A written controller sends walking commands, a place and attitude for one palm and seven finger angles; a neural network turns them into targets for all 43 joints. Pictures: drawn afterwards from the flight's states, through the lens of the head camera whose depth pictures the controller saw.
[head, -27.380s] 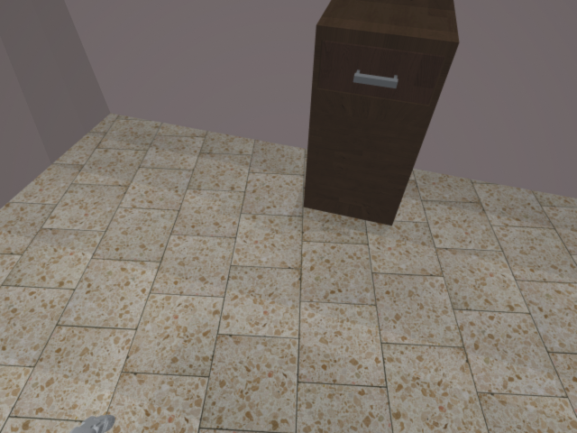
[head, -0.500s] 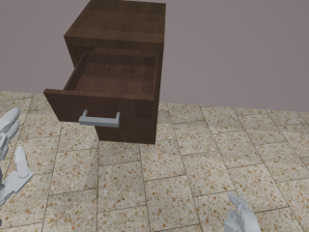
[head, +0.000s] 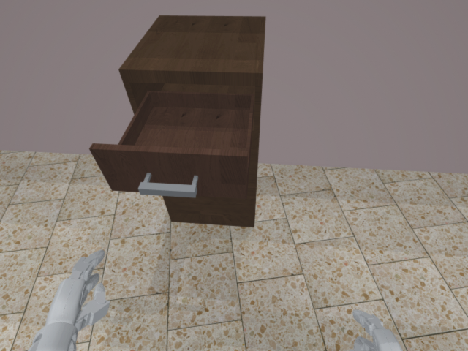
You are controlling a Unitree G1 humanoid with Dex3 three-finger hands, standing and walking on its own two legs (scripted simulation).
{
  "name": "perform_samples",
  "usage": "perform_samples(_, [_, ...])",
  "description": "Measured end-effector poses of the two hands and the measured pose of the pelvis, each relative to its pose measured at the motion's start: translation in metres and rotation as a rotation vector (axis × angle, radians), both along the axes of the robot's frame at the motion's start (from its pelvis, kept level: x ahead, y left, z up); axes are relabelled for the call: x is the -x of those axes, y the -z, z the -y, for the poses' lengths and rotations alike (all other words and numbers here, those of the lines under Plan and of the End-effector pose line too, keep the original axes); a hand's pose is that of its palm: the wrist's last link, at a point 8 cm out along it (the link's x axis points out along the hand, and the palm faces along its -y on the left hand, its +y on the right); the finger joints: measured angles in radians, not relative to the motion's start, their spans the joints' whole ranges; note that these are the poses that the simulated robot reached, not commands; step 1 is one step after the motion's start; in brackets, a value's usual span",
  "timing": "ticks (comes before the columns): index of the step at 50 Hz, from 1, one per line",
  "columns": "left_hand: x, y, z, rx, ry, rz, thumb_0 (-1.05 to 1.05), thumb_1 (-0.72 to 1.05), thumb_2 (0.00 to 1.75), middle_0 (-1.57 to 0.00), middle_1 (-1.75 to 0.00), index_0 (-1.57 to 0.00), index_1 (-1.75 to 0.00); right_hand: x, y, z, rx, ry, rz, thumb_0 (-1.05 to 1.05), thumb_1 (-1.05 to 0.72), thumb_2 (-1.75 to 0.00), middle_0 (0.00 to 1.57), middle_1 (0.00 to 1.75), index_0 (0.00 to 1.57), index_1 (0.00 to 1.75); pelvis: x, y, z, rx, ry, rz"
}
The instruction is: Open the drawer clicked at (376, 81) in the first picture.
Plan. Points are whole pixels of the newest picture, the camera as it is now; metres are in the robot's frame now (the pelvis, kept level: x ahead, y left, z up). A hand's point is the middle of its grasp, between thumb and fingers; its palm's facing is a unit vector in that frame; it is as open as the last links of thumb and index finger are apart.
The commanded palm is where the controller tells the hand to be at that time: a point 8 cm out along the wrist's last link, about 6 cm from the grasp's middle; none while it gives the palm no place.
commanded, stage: let the arm hang, fingers relaxed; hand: left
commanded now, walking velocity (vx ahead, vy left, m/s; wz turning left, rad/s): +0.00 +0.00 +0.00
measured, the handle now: (169, 183) +0.50 +0.20 -0.06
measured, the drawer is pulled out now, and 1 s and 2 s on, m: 0.30 0.30 0.30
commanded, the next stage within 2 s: look to check the result in 0.96 s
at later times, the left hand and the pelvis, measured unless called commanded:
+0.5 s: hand out of the picture -0.05 +0.18 -0.16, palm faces +0.01 -0.97 -0.22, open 7.3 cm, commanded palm none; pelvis -0.01 -0.01 +0.01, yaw -1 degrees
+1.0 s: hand out of the picture -0.01 +0.15 -0.17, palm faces +0.03 -0.98 -0.18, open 7.3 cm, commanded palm none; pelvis +0.00 -0.01 +0.01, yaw -1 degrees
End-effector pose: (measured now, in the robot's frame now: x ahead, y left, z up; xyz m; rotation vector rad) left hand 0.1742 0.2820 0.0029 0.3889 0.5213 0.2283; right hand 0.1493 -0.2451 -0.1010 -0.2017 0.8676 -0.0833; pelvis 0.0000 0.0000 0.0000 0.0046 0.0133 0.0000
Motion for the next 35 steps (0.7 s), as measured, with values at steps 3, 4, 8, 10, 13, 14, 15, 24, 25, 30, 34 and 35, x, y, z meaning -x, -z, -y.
perform_samples(3, [0.039,0.077,0.023,0.118,-0.031,-0.345,0.01,0.91,0.9,-0.2,-0.3,-0.2,-0.29,0.034,0.008,0.008,0.014,0.052,-0.095,0.01,-0.91,-0.9,0.2,0.3,0.21,0.3,0.003,0.0,0.003,-0.004,0.016,0.022])
perform_samples(4, [0.056,0.095,0.034,0.155,-0.031,-0.439,0.01,0.91,0.9,-0.2,-0.3,-0.2,-0.29,0.047,0.01,0.01,0.021,0.071,-0.133,0.01,-0.91,-0.9,0.2,0.3,0.2,0.3,0.003,-0.001,0.004,-0.004,0.02,0.029])
perform_samples(8, [0.122,0.137,0.069,0.274,-0.072,-0.697,0.01,0.95,0.9,-0.2,-0.3,-0.2,-0.29,0.109,0.016,0.014,0.044,0.13,-0.324,0.01,-0.91,-0.9,0.2,0.3,0.2,0.3,0.006,-0.005,0.008,0.002,0.027,0.044])
perform_samples(10, [0.147,0.143,0.066,0.283,-0.113,-0.761,0.0,0.99,0.9,-0.21,-0.3,-0.21,-0.3,0.14,0.017,0.013,0.049,0.142,-0.431,0.01,-0.91,-0.9,0.2,0.3,0.2,0.3,0.007,-0.007,0.01,0.006,0.023,0.044])
perform_samples(13, [0.18,0.143,0.062,0.286,-0.153,-0.849,0.0,0.99,0.9,-0.21,-0.3,-0.21,-0.3,0.181,0.019,0.007,0.039,0.16,-0.567,0.01,-0.91,-0.9,0.2,0.3,0.2,0.3,0.008,-0.009,0.011,0.012,0.017,0.043])
perform_samples(14, [0.19,0.142,0.06,0.284,-0.166,-0.874,0.0,0.99,0.9,-0.21,-0.3,-0.21,-0.3,0.192,0.02,0.004,0.032,0.166,-0.601,0.01,-0.91,-0.9,0.2,0.3,0.2,0.3,0.008,-0.01,0.011,0.013,0.016,0.042])
perform_samples(15, [0.199,0.141,0.059,0.281,-0.179,-0.897,0.0,0.98,0.9,-0.21,-0.3,-0.21,-0.3,0.201,0.021,0.001,0.024,0.172,-0.631,0.01,-0.91,-0.9,0.2,0.3,0.2,0.3,0.008,-0.01,0.011,0.013,0.015,0.043])
perform_samples(24, [0.231,0.132,0.055,0.251,-0.235,-0.982,0.0,0.93,0.9,-0.2,-0.3,-0.2,-0.29,0.234,0.032,-0.034,-0.073,0.196,-0.707,0.01,-0.91,-0.9,0.2,0.3,0.2,0.3,0.009,-0.011,0.009,0.009,0.017,0.047])
perform_samples(25, [0.23,0.132,0.056,0.252,-0.234,-0.977,0.0,0.93,0.9,-0.2,-0.3,-0.2,-0.29,0.233,0.033,-0.037,-0.083,0.195,-0.702,0.01,-0.91,-0.9,0.2,0.3,0.2,0.3,0.009,-0.011,0.008,0.008,0.018,0.047])
perform_samples(30, [0.214,0.134,0.065,0.266,-0.214,-0.929,0.0,0.92,0.9,-0.2,-0.3,-0.2,-0.29,0.218,0.04,-0.049,-0.119,0.19,-0.648,0.01,-0.91,-0.9,0.2,0.3,0.2,0.3,0.009,-0.01,0.008,0.005,0.023,0.048])
perform_samples(34, [0.197,0.137,0.075,0.286,-0.189,-0.878,0.0,0.91,0.9,-0.2,-0.3,-0.2,-0.29,0.204,0.041,-0.051,-0.128,0.187,-0.6,0.01,-0.91,-0.9,0.2,0.3,0.2,0.3,0.009,-0.01,0.009,0.003,0.024,0.048])
perform_samples(35, [0.193,0.138,0.077,0.291,-0.184,-0.866,0.0,0.91,0.9,-0.2,-0.3,-0.2,-0.29,0.2,0.041,-0.051,-0.127,0.186,-0.589,0.01,-0.91,-0.9,0.2,0.3,0.2,0.3,0.009,-0.01,0.009,0.003,0.024,0.048])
